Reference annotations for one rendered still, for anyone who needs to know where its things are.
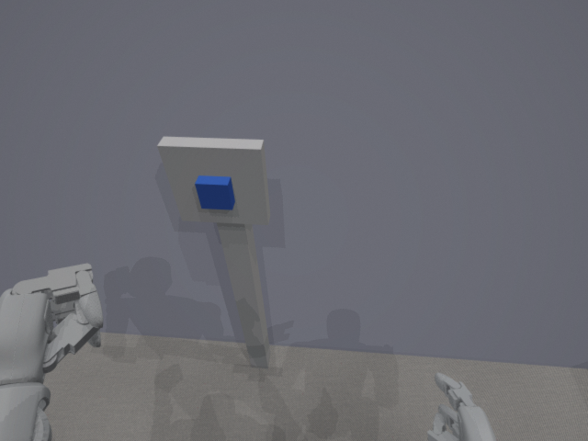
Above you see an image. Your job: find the button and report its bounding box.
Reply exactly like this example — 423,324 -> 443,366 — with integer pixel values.
195,175 -> 235,210

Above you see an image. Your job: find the robot left forearm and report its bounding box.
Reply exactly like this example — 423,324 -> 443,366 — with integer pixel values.
0,382 -> 52,441

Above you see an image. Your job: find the right robot hand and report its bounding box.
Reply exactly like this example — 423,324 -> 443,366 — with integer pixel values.
427,372 -> 496,441

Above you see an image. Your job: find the left robot hand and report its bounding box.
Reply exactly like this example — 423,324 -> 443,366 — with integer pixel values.
0,264 -> 103,386

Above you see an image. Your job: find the panel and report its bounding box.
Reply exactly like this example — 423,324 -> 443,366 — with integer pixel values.
157,137 -> 270,369

